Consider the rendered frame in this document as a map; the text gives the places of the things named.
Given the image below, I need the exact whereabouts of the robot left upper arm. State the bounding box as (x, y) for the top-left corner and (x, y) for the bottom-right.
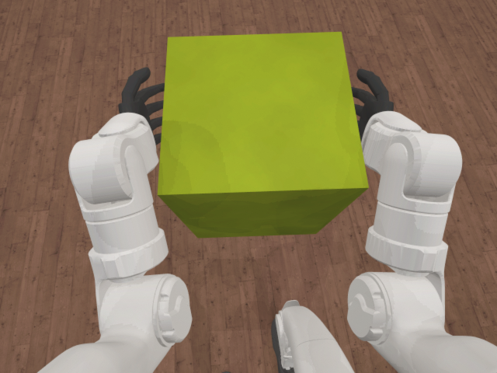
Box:
(37, 274), (192, 373)

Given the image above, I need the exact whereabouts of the robot right shin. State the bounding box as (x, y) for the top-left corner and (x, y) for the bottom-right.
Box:
(280, 300), (300, 368)

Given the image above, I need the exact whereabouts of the left robot hand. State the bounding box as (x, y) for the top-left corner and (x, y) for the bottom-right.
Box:
(118, 67), (165, 145)

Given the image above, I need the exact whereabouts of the robot left forearm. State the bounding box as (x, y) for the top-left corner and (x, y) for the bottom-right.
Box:
(68, 113), (169, 334)

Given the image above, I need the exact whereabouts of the robot right upper arm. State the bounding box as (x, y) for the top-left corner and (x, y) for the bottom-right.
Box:
(347, 272), (497, 373)

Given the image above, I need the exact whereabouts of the right robot thigh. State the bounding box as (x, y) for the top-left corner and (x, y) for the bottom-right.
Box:
(276, 306), (355, 373)

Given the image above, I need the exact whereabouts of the right robot hand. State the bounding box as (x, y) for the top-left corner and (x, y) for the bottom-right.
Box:
(351, 69), (394, 141)

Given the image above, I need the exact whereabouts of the carton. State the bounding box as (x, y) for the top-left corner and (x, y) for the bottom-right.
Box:
(158, 32), (369, 238)

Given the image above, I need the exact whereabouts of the robot right forearm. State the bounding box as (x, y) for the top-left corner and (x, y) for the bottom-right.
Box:
(361, 111), (462, 324)

